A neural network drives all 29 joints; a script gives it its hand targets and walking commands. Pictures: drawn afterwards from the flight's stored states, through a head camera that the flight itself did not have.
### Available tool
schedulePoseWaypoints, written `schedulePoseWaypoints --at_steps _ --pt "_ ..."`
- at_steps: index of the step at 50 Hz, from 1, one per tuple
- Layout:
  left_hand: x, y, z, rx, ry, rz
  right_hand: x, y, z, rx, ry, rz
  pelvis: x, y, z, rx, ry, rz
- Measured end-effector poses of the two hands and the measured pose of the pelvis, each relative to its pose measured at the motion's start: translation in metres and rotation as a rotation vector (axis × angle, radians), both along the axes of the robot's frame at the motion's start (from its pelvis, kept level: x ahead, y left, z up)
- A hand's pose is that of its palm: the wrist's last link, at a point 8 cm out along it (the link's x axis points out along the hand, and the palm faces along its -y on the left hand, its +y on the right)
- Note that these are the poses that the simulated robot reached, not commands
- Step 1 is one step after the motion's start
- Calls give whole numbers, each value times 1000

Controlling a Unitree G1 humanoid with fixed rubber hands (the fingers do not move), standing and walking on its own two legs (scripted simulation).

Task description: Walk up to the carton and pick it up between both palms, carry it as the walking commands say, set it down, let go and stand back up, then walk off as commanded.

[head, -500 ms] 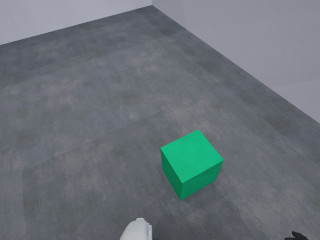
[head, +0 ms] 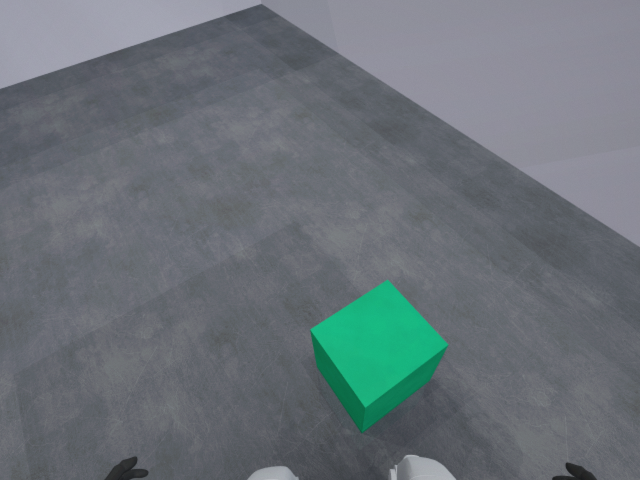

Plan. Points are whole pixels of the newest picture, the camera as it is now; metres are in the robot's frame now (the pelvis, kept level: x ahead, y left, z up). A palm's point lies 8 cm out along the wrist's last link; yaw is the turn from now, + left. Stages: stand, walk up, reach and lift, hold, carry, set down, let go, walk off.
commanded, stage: walk up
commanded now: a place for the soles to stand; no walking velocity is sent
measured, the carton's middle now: (374, 357) +0.48 -0.08 -0.60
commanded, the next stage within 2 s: none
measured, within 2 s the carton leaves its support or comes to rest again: neither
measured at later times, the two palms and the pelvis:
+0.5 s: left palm out of the picture +0.10 +0.30 -0.08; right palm out of the picture +0.09 -0.30 -0.08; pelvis +0.00 +0.00 +0.04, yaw -1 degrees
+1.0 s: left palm (188, 470) +0.14 +0.21 -0.09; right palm out of the picture +0.03 -0.52 -0.07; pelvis +0.00 -0.14 -0.02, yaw +11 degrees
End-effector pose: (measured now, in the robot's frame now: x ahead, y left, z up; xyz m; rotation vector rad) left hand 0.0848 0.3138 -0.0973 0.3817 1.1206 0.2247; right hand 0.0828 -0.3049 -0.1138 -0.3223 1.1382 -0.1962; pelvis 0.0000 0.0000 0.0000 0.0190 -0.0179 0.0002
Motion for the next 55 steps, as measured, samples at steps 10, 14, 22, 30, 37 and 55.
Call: schedulePoseWaypoints --at_steps 10,14,22,30,37,55 --pt "49 -11 7 -57 -60 -24 28 3 23 -27 -51 -14 6 5 13 -8 -12 -13" --pt "50 -14 11 -69 -50 -25 28 2 31 -28 -47 -23 5 5 20 -13 -25 -15" --pt "26 -14 18 -77 14 -6 13 5 37 -7 -5 -31 1 5 32 -10 -35 -23" --pt "-3 -14 19 -83 87 24 -8 9 34 16 58 -38 -1 5 39 -8 -32 -26" --pt "15 -7 21 -66 2 19 -52 -35 43 -140 117 -38 -7 -21 29 11 7 62" --pt "14 -152 -6 -79 -173 114 13 -233 40 -351 76 147 3 -170 -17 -27 -26 252"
